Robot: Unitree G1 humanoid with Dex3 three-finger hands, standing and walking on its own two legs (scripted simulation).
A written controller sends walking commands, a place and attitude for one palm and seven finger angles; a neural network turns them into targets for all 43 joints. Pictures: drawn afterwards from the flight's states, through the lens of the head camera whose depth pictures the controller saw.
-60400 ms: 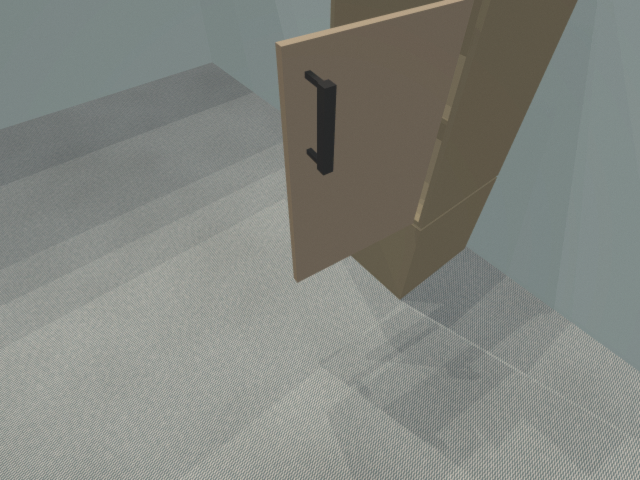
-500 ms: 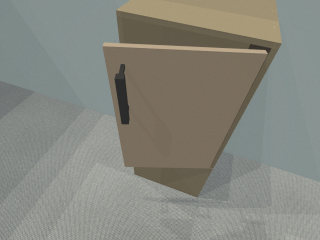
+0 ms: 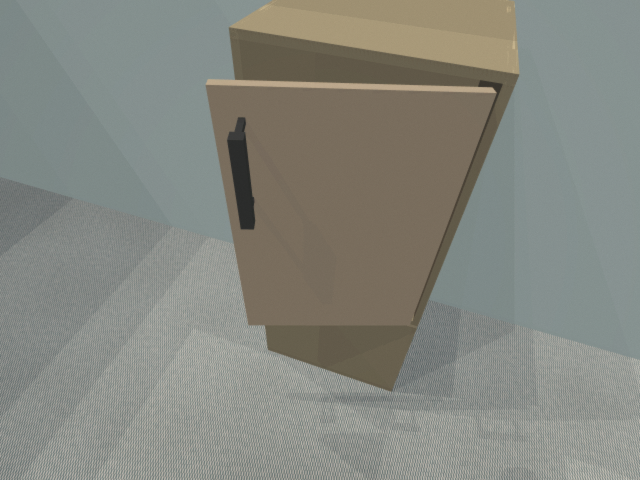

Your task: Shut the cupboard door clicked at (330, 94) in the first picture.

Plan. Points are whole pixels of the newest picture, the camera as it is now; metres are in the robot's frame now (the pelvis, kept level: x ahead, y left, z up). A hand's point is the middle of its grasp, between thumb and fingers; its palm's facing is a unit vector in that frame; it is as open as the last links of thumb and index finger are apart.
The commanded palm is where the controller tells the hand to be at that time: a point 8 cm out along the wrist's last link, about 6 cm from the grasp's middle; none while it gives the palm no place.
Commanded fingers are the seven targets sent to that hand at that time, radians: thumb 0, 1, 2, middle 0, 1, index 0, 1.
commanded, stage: shuffle to correct the standing spot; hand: left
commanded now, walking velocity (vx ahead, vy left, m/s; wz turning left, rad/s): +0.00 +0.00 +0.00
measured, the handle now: (244, 176) +0.50 +0.15 +0.12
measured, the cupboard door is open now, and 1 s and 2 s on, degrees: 20 20 20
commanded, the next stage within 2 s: come to a stop and stand still in 0.62 s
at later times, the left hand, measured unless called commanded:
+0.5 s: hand out of the picture -0.05 +0.13 -0.18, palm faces +0.09 -0.99 -0.14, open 7.4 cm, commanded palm none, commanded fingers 0.00 0.90 0.90 -0.20 -0.30 -0.20 -0.30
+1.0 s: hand out of the picture +0.11 +0.11 -0.18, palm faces +0.08 -0.98 -0.20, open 7.3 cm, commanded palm none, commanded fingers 0.00 0.90 0.90 -0.20 -0.30 -0.20 -0.30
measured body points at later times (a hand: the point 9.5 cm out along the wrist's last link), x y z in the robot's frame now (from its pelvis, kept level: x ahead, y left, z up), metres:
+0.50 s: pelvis +0.03 -0.02 +0.00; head +0.02 +0.00 +0.44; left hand -0.05 +0.18 -0.17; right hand +0.03 -0.25 -0.16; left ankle +0.06 +0.10 -0.73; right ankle -0.01 -0.14 -0.74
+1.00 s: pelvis +0.08 -0.07 +0.00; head +0.09 -0.06 +0.45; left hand +0.11 +0.16 -0.16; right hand +0.09 -0.29 -0.16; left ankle +0.07 +0.04 -0.72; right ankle +0.07 -0.15 -0.73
